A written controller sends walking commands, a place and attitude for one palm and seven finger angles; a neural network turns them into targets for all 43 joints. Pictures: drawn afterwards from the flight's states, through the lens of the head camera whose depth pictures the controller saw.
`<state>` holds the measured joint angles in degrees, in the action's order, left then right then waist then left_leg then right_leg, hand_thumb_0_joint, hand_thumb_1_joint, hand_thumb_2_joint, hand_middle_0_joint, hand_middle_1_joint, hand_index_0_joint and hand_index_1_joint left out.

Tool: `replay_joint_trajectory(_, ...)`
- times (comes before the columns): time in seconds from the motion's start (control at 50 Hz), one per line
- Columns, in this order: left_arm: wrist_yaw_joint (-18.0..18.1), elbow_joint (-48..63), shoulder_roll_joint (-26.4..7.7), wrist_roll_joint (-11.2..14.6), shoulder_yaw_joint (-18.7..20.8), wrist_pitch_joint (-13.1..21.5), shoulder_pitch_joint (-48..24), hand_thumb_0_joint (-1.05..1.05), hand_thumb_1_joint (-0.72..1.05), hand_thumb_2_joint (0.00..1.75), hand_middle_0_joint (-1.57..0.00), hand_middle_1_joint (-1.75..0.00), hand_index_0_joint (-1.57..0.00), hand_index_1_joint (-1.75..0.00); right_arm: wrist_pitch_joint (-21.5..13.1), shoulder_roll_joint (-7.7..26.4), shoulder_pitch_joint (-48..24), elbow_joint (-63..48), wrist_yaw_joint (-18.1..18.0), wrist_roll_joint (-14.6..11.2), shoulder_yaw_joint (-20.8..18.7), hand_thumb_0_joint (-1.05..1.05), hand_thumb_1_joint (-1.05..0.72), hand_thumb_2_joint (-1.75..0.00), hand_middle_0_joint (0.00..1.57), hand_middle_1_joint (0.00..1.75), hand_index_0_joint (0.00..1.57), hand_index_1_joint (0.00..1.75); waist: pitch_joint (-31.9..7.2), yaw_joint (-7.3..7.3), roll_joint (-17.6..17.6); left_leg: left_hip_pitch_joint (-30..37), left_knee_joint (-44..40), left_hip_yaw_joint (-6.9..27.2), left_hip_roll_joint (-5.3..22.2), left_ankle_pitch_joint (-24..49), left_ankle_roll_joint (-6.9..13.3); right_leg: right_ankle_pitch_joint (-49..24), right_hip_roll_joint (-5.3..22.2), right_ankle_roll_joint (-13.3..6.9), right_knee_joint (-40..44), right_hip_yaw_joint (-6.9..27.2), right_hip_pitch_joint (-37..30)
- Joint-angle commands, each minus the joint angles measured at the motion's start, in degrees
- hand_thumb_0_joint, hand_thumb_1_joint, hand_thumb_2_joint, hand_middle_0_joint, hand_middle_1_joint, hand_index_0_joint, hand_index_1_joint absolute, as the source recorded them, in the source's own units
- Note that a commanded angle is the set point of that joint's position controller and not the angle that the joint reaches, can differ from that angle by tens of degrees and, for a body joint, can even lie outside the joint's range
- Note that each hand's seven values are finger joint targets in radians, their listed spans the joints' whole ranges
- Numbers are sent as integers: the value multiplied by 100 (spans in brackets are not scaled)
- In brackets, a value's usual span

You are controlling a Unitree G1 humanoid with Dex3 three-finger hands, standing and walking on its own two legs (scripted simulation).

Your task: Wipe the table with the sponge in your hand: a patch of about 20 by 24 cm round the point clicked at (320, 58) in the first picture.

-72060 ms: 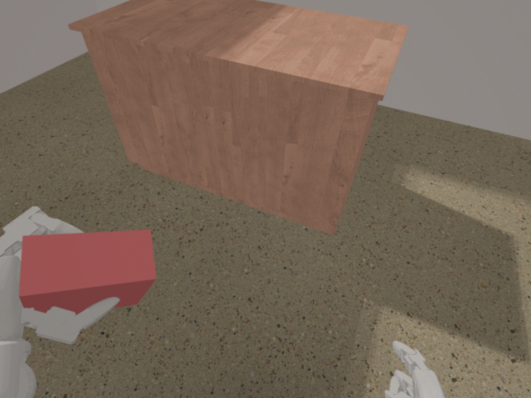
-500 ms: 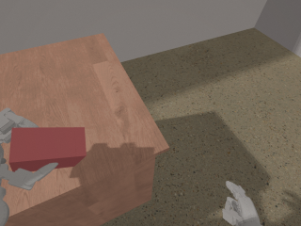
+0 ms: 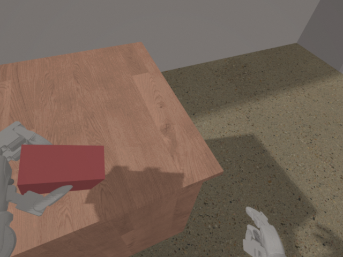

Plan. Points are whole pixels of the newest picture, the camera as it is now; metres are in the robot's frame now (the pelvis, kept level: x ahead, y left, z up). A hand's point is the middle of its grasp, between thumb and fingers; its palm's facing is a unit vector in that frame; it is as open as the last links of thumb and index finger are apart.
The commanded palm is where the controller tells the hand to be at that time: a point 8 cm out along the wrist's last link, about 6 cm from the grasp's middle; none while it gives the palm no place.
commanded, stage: come to a stop and stand still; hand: left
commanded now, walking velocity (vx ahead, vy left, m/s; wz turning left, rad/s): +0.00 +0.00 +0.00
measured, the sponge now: (74, 170) +0.24 +0.21 +0.12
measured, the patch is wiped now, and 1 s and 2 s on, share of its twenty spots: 0.00 0.00 0.00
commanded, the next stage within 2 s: look again from close up in 0.26 s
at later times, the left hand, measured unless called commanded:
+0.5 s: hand (33, 174) +0.21 +0.25 +0.15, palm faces +0.35 -0.85 -0.40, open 9.9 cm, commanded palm +0.15 +0.29 +0.17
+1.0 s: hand (45, 163) +0.23 +0.24 +0.16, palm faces +0.27 -0.76 -0.59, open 9.9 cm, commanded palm +0.17 +0.28 +0.19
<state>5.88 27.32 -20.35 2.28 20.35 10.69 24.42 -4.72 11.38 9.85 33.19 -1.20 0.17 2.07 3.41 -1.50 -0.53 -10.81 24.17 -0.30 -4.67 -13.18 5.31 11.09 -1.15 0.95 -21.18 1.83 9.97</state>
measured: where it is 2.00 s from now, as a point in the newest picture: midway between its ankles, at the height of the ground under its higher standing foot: outside the picture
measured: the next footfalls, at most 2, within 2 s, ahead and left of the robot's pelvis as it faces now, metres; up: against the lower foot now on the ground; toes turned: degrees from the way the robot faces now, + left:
none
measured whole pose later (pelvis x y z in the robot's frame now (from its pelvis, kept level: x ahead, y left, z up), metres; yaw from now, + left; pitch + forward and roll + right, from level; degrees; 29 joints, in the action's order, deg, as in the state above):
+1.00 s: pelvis -0.01 -0.02 -0.01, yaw +0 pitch +0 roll +0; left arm -3.9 20.6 -28.7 -1.6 21.2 -6.4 13.9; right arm -0.4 15.1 8.3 33.4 -0.6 -0.7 2.5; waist 0.0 -1.9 2.3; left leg -14.9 29.9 -0.2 -4.3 -14.8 3.8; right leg 15.3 -2.5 -1.3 -30.5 2.2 14.9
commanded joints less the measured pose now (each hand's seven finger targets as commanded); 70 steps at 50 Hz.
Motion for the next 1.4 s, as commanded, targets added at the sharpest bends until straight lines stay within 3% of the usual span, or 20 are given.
replay_joint_trajectory(0.0, 67, 1377, -928, 28, 558, 407, -351, 0, 10, 130, -120, -160, -120, -160, -350, 826, -507, -919, -60, 11, -407, 0, -90, -90, 20, 30, 20, 30, -1035, 45, 613, 192, -590, 759, 1109, 1532, -650, -866, 251, -178, -134, -57, -395)
replay_joint_trajectory(0.12, 97, 1350, -1014, -4, 686, 428, -225, 0, 10, 130, -120, -160, -120, -160, -352, 825, -538, -913, -65, -21, -422, 0, -90, -90, 20, 30, 20, 30, -953, 29, 582, 75, -725, 791, 1112, 1016, -683, -720, 241, -178, -157, -41, -415)
replay_joint_trajectory(0.7, 78, 1338, -936, 103, 507, 391, -151, 0, 10, 130, -120, -160, -120, -160, -331, 807, -508, -933, -100, -68, -423, 0, -90, -90, 20, 30, 20, 30, -974, 47, 468, 29, -534, 668, 1011, 1015, -502, -1111, 372, -218, 49, 193, -583)
replay_joint_trajectory(0.72, 200, 2794, -5613, -241, 1889, 1154, -5358, 0, 10, 130, -120, -160, -120, -160, -204, 1285, 705, -1660, -605, -467, 731, 0, -90, -90, 20, 30, 20, 30, -594, 451, 2000, -1727, -977, 963, 903, -705, -197, 402, -460, 247, -906, -105, -2007)
replay_joint_trajectory(0.74, -64, -118, -2761, -893, 1957, 75, -4015, 0, 10, 130, -120, -160, -120, -160, -302, 557, -312, -555, -507, 204, -188, 0, -90, -90, 20, 30, 20, 30, -1291, -261, 1003, 68, -327, 646, 683, 847, -817, 59, -315, -296, -1080, -342, -17)
replay_joint_trajectory(0.76, -296, -1091, -2052, -280, 816, -427, -2731, 0, 10, 130, -120, -160, -120, -160, -253, 1103, 26, -626, -182, 107, -401, 0, -90, -90, 20, 30, 20, 30, -1318, -103, 844, 584, -172, 665, 696, 2391, -1102, -335, -223, -397, -864, -597, 631)
replay_joint_trajectory(0.78, -601, -600, -1624, 14, 884, -720, -2985, 0, 10, 130, -120, -160, -120, -160, -230, 1217, -305, -562, -111, 13, -477, 0, -90, -90, 20, 30, 20, 30, -1693, -213, 718, 1030, -10, 559, 691, 2389, -1085, -502, -218, -315, -790, -511, 762)
replay_joint_trajectory(0.8, -803, -617, -1787, 345, 948, -1055, -2610, 0, 10, 130, -120, -160, -120, -160, -197, 1283, -489, -600, -145, -66, -479, 0, -90, -90, 20, 30, 20, 30, -1746, -323, 818, 1015, 91, 383, 568, 2375, -959, -731, -147, -345, -694, -526, 486)
replay_joint_trajectory(0.82, -970, -962, -1325, 376, 459, -1460, -2121, 0, 10, 130, -120, -160, -120, -160, -122, 1197, -741, -658, -67, -196, -331, 0, -90, -90, 20, 30, 20, 30, -1336, -312, 656, 732, 105, 314, 564, 2109, -931, -674, -182, -355, -710, -601, 513)
replay_joint_trajectory(0.9, -1053, 674, -1836, -547, 197, -1562, -1465, 0, 10, 130, -120, -160, -120, -160, 94, 1122, -986, -1000, 64, -65, -296, 0, -90, -90, 20, 30, 20, 30, -1341, -283, 459, 276, 78, 300, 535, 1578, -587, -576, -152, -335, -693, -586, 471)
replay_joint_trajectory(0.96, -772, 888, -2469, -358, 1191, -1109, -1433, 0, 10, 130, -120, -160, -120, -160, 156, 1062, -969, -992, -85, -24, -310, 0, -90, -90, 20, 30, 20, 30, -1483, -279, 1, 91, 201, 240, 505, 1076, -439, -291, -168, -293, -677, -534, 455)
replay_joint_trajectory(1.02, -374, 815, -3171, -326, 1875, -784, -2127, 0, 10, 130, -120, -160, -120, -160, 165, 1029, -957, -888, -224, -69, -302, 0, -90, -90, 20, 30, 20, 30, -1381, -315, 409, -58, 376, 142, 454, 501, -373, 179, -151, -278, -644, -319, 645)
replay_joint_trajectory(1.04, -263, 711, -2783, -399, 1517, -738, -2262, 0, 10, 130, -120, -160, -120, -160, 139, 901, -873, -837, -230, -24, -317, 0, -90, -90, 20, 30, 20, 30, -1345, -272, 639, -140, 405, 146, 422, 531, -403, 149, -70, -296, -627, -342, 593)
replay_joint_trajectory(1.1, -163, 93, -2903, -664, 1318, -1059, -2299, 0, 10, 130, -120, -160, -120, -160, 154, 1018, -739, -692, -317, -72, -365, 0, -90, -90, 20, 30, 20, 30, -1188, -186, 897, -354, 549, 88, 392, 209, -375, 355, 62, -279, -592, -166, 690)
replay_joint_trajectory(1.16, -454, -246, -2773, -815, 703, -1641, -2546, 0, 10, 130, -120, -160, -120, -160, 180, 1059, -884, -767, -436, -175, -309, 0, -90, -90, 20, 30, 20, 30, -1016, -115, 573, -520, 655, 51, 381, -110, -328, 828, 222, -215, -369, 116, 694)
replay_joint_trajectory(1.22, -794, 102, -2691, -1054, 191, -1869, -2906, 0, 10, 130, -120, -160, -120, -160, 150, 963, -1188, -932, -542, -292, -210, 0, -90, -90, 20, 30, 20, 30, -958, -98, 538, -427, 784, 22, 363, -99, -301, 1244, 301, -195, -214, 402, 753)
replay_joint_trajectory(1.26, -925, 229, -2895, -1137, 327, -1765, -2685, 0, 10, 130, -120, -160, -120, -160, 127, 968, -1045, -953, -596, -235, -261, 0, -90, -90, 20, 30, 20, 30, -1106, -145, 37, -545, 821, 127, 389, -51, -289, 1197, 378, -98, -165, 514, 525)
replay_joint_trajectory(1.3, -950, 398, -3292, -1214, 724, -1624, -2638, 0, 10, 130, -120, -160, -120, -160, 160, 951, -1036, -945, -614, -199, -283, 0, -90, -90, 20, 30, 20, 30, -1245, -232, -88, -633, 908, 155, 406, 98, -305, 854, 476, -25, -221, 656, 318)
replay_joint_trajectory(1.32, -843, 342, -3594, -1266, 1058, -1611, -2674, 0, 10, 130, -120, -160, -120, -160, 150, 931, -1155, -897, -598, -258, -255, 0, -90, -90, 20, 30, 20, 30, -1128, -349, 79, -605, 916, 102, 380, 151, -321, 971, 427, -98, -174, 744, 357)
replay_joint_trajectory(1.38, -674, 247, -3564, -1257, 1311, -1586, -2242, 0, 10, 130, -120, -160, -120, -160, 203, 884, -888, -874, -523, -187, -330, 0, -90, -90, 20, 30, 20, 30, -1431, -426, 146, -757, 926, 198, 460, 458, -394, -148, 535, -40, -484, 685, -17)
